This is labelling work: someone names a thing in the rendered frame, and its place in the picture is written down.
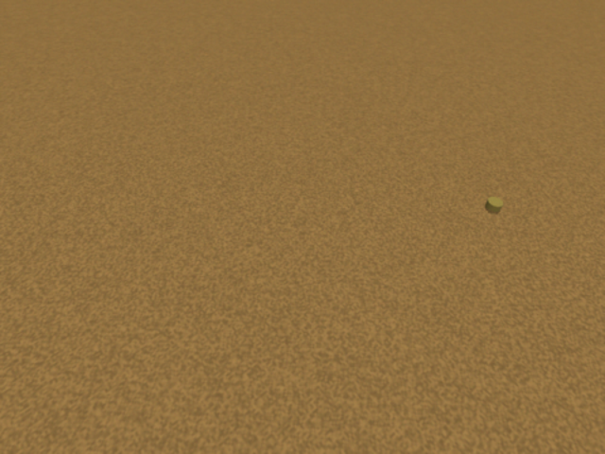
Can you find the tin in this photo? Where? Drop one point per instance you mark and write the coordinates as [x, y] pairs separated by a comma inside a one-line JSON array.
[[494, 204]]

